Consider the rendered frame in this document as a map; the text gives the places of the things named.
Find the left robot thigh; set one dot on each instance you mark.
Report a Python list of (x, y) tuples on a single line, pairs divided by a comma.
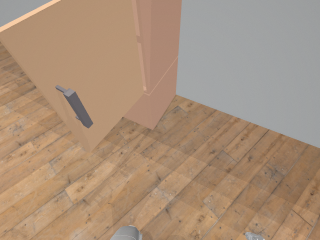
[(127, 233)]

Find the cupboard door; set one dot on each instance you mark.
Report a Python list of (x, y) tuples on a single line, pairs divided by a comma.
[(89, 46)]

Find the handle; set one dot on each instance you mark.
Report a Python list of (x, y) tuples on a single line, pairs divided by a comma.
[(76, 104)]

